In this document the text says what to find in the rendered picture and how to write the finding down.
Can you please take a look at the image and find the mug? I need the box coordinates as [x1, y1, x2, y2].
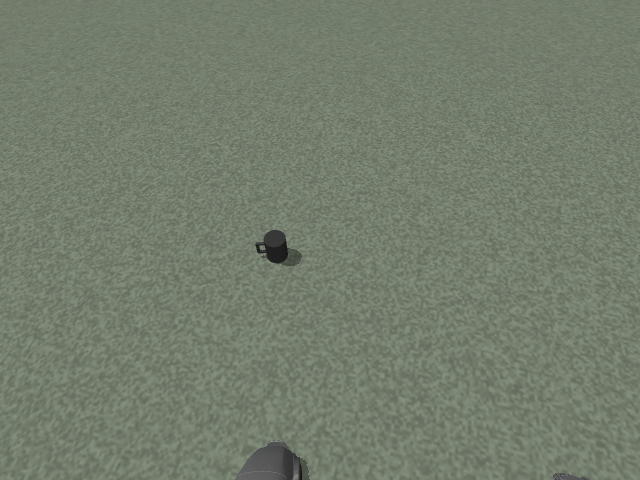
[255, 230, 288, 263]

